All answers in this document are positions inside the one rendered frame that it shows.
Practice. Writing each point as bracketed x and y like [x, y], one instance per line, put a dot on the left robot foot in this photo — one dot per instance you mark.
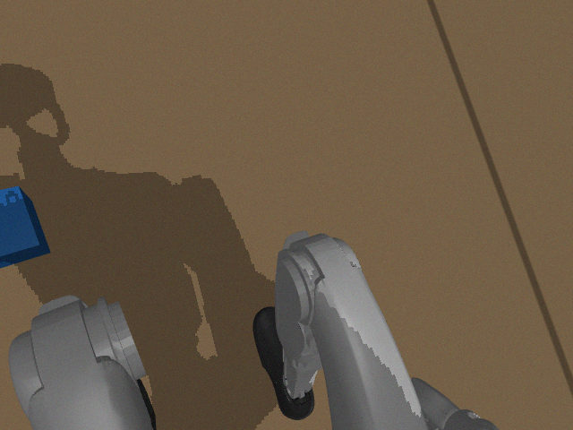
[148, 404]

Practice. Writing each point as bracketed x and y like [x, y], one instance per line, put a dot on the carton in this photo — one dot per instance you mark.
[21, 235]

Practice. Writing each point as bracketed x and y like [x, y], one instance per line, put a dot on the right robot foot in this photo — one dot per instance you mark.
[271, 354]

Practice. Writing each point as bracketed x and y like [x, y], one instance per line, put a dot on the right robot hand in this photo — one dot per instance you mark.
[436, 407]

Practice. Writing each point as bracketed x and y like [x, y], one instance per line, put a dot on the right robot arm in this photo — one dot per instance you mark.
[465, 419]

